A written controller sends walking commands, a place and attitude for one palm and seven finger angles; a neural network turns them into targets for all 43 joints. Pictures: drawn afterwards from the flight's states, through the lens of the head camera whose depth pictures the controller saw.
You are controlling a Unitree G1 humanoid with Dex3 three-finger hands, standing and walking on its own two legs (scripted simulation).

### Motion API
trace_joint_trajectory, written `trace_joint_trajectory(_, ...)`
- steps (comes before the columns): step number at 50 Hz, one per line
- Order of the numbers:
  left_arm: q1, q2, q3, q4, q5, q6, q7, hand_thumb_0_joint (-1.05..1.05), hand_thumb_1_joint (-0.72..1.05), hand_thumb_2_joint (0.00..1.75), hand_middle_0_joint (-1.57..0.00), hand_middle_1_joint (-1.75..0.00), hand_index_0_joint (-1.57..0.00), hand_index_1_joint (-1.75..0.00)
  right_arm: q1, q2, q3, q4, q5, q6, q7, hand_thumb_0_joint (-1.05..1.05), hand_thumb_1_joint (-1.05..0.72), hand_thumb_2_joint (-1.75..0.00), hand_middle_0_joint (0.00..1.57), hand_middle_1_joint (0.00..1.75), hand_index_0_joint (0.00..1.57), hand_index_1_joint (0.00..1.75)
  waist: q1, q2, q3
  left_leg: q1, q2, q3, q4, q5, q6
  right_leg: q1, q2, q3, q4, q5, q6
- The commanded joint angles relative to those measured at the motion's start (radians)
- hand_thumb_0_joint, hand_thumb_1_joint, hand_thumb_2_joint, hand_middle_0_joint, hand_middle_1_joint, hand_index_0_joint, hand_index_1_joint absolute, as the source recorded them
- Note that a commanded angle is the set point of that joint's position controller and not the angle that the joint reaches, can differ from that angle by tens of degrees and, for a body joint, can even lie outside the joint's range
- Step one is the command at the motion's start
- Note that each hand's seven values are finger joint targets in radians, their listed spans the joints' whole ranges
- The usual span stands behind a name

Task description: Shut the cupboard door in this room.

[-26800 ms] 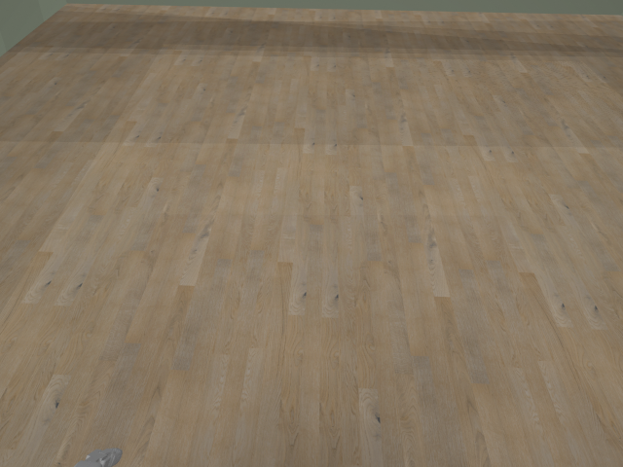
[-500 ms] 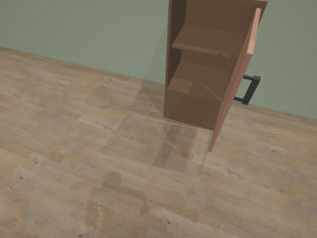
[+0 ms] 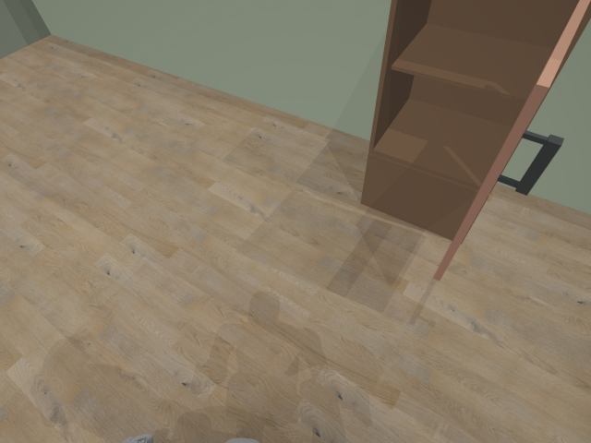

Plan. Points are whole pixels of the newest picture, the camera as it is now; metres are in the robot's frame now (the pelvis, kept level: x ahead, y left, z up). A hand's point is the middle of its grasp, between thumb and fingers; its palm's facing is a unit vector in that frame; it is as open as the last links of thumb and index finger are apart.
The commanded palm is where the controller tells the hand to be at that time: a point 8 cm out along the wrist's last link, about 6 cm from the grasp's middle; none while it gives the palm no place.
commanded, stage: turn or walk to find it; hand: left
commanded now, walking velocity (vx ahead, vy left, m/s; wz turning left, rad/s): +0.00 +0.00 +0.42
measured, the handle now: (526, 162) +0.60 -0.40 -0.01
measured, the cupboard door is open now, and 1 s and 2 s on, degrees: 86 86 86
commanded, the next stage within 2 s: stand and wait in 0.02 s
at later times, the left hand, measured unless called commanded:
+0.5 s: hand out of the picture -0.08 +0.20 -0.17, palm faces +0.17 -0.96 -0.21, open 7.4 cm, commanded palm none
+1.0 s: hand out of the picture -0.03 +0.18 -0.17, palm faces +0.22 -0.96 -0.19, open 7.3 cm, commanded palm none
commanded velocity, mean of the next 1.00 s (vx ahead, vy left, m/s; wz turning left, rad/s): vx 0.00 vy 0.00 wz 0.17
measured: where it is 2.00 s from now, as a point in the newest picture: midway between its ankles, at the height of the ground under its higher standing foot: outside the picture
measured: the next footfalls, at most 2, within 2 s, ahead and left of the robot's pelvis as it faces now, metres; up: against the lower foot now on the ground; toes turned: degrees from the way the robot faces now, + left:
left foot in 0.40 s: -0.05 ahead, +0.13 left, +0.00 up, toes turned +22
right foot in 0.70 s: +0.01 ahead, -0.13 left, +0.00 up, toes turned +3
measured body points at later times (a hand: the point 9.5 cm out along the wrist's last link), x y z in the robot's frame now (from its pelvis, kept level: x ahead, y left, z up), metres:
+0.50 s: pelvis -0.03 +0.01 +0.01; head +0.00 +0.03 +0.46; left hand -0.08 +0.25 -0.15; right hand +0.09 -0.20 -0.14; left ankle -0.08 +0.14 -0.73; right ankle -0.04 -0.09 -0.71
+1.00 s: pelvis -0.04 +0.00 +0.01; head -0.02 +0.01 +0.46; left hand -0.05 +0.24 -0.15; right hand +0.01 -0.23 -0.15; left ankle -0.08 +0.12 -0.73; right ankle -0.03 -0.13 -0.73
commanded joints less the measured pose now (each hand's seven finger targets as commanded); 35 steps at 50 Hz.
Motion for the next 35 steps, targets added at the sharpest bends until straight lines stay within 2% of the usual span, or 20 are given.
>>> trace_joint_trajectory(1,0.069,0.173,0.033,-0.049,0.008,-0.009,0.009,0.00,0.90,0.90,-0.20,-0.30,-0.20,-0.30,-0.072,-0.084,-0.028,-0.087,0.001,0.000,0.009,0.00,-0.90,-0.90,0.20,0.30,0.20,0.30,0.026,-0.100,0.014,-0.197,0.039,0.014,0.416,-0.053,0.001,0.035,-0.357,0.283,-0.311,0.468,-0.137)
trace_joint_trajectory(3,0.068,0.149,0.018,-0.056,0.010,-0.019,0.005,0.00,0.90,0.90,-0.20,-0.30,-0.20,-0.30,-0.041,-0.079,-0.020,-0.069,0.001,0.004,0.019,0.00,-0.90,-0.90,0.20,0.30,0.20,0.30,0.017,-0.160,-0.032,-0.172,0.032,0.049,0.409,0.026,-0.015,0.078,-0.273,0.171,-0.279,0.574,-0.097)
trace_joint_trajectory(5,0.098,0.142,0.014,-0.042,0.011,-0.024,0.005,0.00,0.90,0.90,-0.20,-0.30,-0.20,-0.30,-0.045,-0.082,-0.015,-0.062,0.005,0.006,0.020,0.00,-0.90,-0.90,0.20,0.30,0.20,0.30,0.023,-0.185,-0.055,-0.149,0.035,0.064,0.363,0.055,-0.024,0.110,-0.254,0.139,-0.281,0.607,-0.088)
trace_joint_trajectory(10,0.172,0.163,0.011,0.003,0.014,-0.025,0.003,0.00,0.90,0.90,-0.20,-0.30,-0.20,-0.30,-0.101,-0.081,0.005,-0.057,0.010,0.000,0.016,0.00,-0.90,-0.90,0.20,0.30,0.20,0.30,0.053,-0.192,-0.092,-0.085,0.035,0.095,0.149,0.033,-0.026,0.186,-0.243,0.146,-0.281,0.658,-0.106)
trace_joint_trajectory(14,0.196,0.171,0.010,0.049,0.016,-0.023,0.003,0.00,0.90,0.90,-0.20,-0.30,-0.20,-0.30,-0.134,-0.073,0.020,-0.050,0.017,-0.017,0.007,0.00,-0.90,-0.90,0.20,0.30,0.20,0.30,0.071,-0.198,-0.100,-0.005,0.039,0.114,-0.042,0.003,-0.008,0.195,-0.255,0.186,-0.286,0.647,-0.131)
trace_joint_trajectory(15,0.184,0.172,0.011,0.059,0.015,-0.023,0.004,0.00,0.90,0.90,-0.20,-0.30,-0.20,-0.30,-0.117,-0.073,0.022,-0.038,0.017,-0.022,0.003,0.00,-0.90,-0.90,0.20,0.30,0.20,0.30,0.060,-0.191,-0.102,0.026,0.045,0.118,-0.099,0.020,-0.006,0.190,-0.257,0.186,-0.283,0.627,-0.130)
trace_joint_trajectory(17,0.158,0.165,0.011,0.074,0.008,-0.020,0.007,0.00,0.90,0.90,-0.20,-0.30,-0.20,-0.30,-0.066,-0.063,0.028,-0.012,0.017,-0.034,-0.001,0.00,-0.90,-0.90,0.20,0.30,0.20,0.30,0.032,-0.175,-0.117,0.129,0.045,0.133,-0.268,0.137,0.002,0.156,-0.240,0.163,-0.256,0.554,-0.093)
trace_joint_trajectory(18,0.144,0.156,0.012,0.081,0.002,-0.017,0.008,0.00,0.90,0.90,-0.20,-0.30,-0.20,-0.30,-0.038,-0.068,0.028,0.005,0.017,-0.041,-0.001,0.00,-0.90,-0.90,0.20,0.30,0.20,0.30,0.016,-0.147,-0.123,0.203,0.055,0.128,-0.378,0.238,0.009,0.122,-0.224,0.140,-0.221,0.501,-0.056)
trace_joint_trajectory(19,0.149,0.134,0.010,0.080,-0.004,-0.012,0.007,0.00,0.90,0.90,-0.20,-0.30,-0.20,-0.30,-0.026,-0.103,0.022,0.009,0.014,-0.049,-0.002,0.00,-0.90,-0.90,0.20,0.30,0.20,0.30,0.014,-0.062,-0.136,0.281,0.118,0.061,-0.414,0.374,0.032,0.054,-0.176,0.087,-0.168,0.390,-0.007)
trace_joint_trajectory(20,0.165,0.103,0.005,0.080,-0.003,-0.007,0.002,0.00,0.90,0.90,-0.20,-0.30,-0.20,-0.30,-0.039,-0.152,0.012,0.005,0.008,-0.049,-0.004,0.00,-0.90,-0.90,0.20,0.30,0.20,0.30,0.024,0.076,-0.140,0.319,0.230,-0.054,-0.396,0.515,0.079,-0.024,-0.109,0.029,-0.106,0.228,0.037)
trace_joint_trajectory(21,0.169,0.067,-0.005,0.067,-0.002,-0.004,0.001,0.00,0.90,0.90,-0.20,-0.30,-0.20,-0.30,-0.028,-0.183,0.007,0.002,0.005,-0.046,-0.010,0.00,-0.90,-0.90,0.20,0.30,0.20,0.30,0.020,0.146,-0.126,0.299,0.316,-0.142,-0.401,0.622,0.148,-0.064,-0.064,-0.001,-0.061,0.058,0.068)
trace_joint_trajectory(22,0.118,0.062,-0.013,0.066,-0.005,0.003,0.001,0.00,0.90,0.90,-0.20,-0.30,-0.20,-0.30,-0.028,-0.176,0.004,0.013,0.004,-0.046,-0.019,0.00,-0.90,-0.90,0.20,0.30,0.20,0.30,-0.001,0.239,-0.093,0.296,0.334,-0.189,-0.446,0.735,0.195,-0.115,-0.039,0.004,0.043,-0.079,0.085)
trace_joint_trajectory(23,0.083,0.075,-0.009,0.060,-0.005,0.012,0.001,0.00,0.90,0.90,-0.20,-0.30,-0.20,-0.30,-0.022,-0.165,0.005,0.020,0.004,-0.043,-0.025,0.00,-0.90,-0.90,0.20,0.30,0.20,0.30,-0.007,0.249,-0.060,0.264,0.333,-0.190,-0.457,0.800,0.220,-0.137,-0.039,0.040,0.141,-0.167,0.083)
trace_joint_trajectory(24,0.070,0.077,-0.004,0.058,-0.005,0.015,0.000,0.00,0.90,0.90,-0.20,-0.30,-0.20,-0.30,-0.030,-0.157,0.005,0.023,0.002,-0.043,-0.027,0.00,-0.90,-0.90,0.20,0.30,0.20,0.30,0.001,0.222,-0.046,0.263,0.318,-0.170,-0.439,0.852,0.222,-0.158,-0.039,0.067,0.190,-0.176,0.079)
trace_joint_trajectory(27,0.081,0.059,0.001,0.062,-0.002,0.018,-0.006,0.00,0.90,0.90,-0.20,-0.30,-0.20,-0.30,-0.048,-0.153,-0.007,0.014,0.000,-0.042,-0.028,0.00,-0.90,-0.90,0.20,0.30,0.20,0.30,0.016,0.155,-0.067,0.258,0.271,-0.118,-0.418,0.791,0.206,-0.165,-0.027,0.077,0.210,-0.140,0.091)
trace_joint_trajectory(30,0.104,0.042,-0.006,0.077,-0.002,0.010,-0.008,0.00,0.90,0.90,-0.20,-0.30,-0.20,-0.30,-0.048,-0.147,-0.010,0.016,-0.001,-0.043,-0.025,0.00,-0.90,-0.90,0.20,0.30,0.20,0.30,0.024,0.126,-0.077,0.215,0.224,-0.078,-0.402,0.708,0.170,-0.063,-0.008,0.052,0.044,-0.062,0.092)
trace_joint_trajectory(32,0.162,0.045,-0.010,0.102,0.000,0.000,-0.005,0.00,0.90,0.90,-0.20,-0.30,-0.20,-0.30,-0.047,-0.136,-0.007,0.021,0.005,-0.043,-0.023,0.00,-0.90,-0.90,0.20,0.30,0.20,0.30,0.048,0.104,-0.099,0.183,0.186,-0.060,-0.349,0.610,0.129,0.057,-0.007,0.039,-0.155,0.110,0.094)
trace_joint_trajectory(33,0.180,0.071,-0.008,0.112,0.003,-0.008,-0.001,0.00,0.90,0.90,-0.20,-0.30,-0.20,-0.30,-0.035,-0.111,-0.004,0.024,0.011,-0.046,-0.020,0.00,-0.90,-0.90,0.20,0.30,0.20,0.30,0.050,0.041,-0.114,0.125,0.149,-0.036,-0.298,0.503,0.088,0.149,-0.046,0.079,-0.246,0.227,0.085)
trace_joint_trajectory(34,0.166,0.128,-0.003,0.109,0.009,-0.015,0.005,0.00,0.90,0.90,-0.20,-0.30,-0.20,-0.30,-0.012,-0.066,0.003,0.018,0.018,-0.047,-0.015,0.00,-0.90,-0.90,0.20,0.30,0.20,0.30,0.034,-0.108,-0.115,0.044,0.081,0.038,-0.231,0.325,0.039,0.201,-0.168,0.215,-0.278,0.316,0.045)
trace_joint_trajectory(35,0.138,0.173,0.002,0.097,0.007,-0.016,0.004,0.00,0.90,0.90,-0.20,-0.30,-0.20,-0.30,-0.011,-0.048,0.012,0.007,0.018,-0.042,-0.008,0.00,-0.90,-0.90,0.20,0.30,0.20,0.30,0.027,-0.183,-0.085,0.016,0.030,0.092,-0.207,0.142,0.014,0.165,-0.272,0.276,-0.310,0.376,-0.015)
